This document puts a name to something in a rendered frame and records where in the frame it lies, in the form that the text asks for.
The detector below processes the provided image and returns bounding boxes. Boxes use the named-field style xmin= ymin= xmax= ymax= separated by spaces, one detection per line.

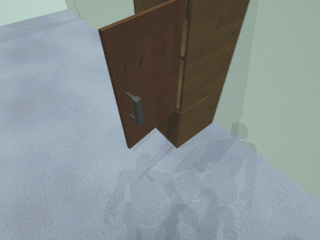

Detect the cupboard door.
xmin=98 ymin=0 xmax=185 ymax=149

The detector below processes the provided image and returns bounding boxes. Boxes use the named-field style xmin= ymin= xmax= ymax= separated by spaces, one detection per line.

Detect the handle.
xmin=126 ymin=92 xmax=144 ymax=127

